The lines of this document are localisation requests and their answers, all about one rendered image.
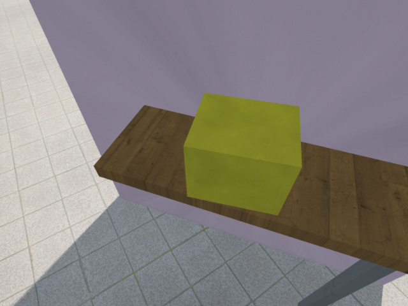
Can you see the carton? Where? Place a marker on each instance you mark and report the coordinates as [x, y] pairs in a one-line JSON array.
[[243, 152]]

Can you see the table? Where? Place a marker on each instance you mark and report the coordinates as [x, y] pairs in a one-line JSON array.
[[344, 202]]

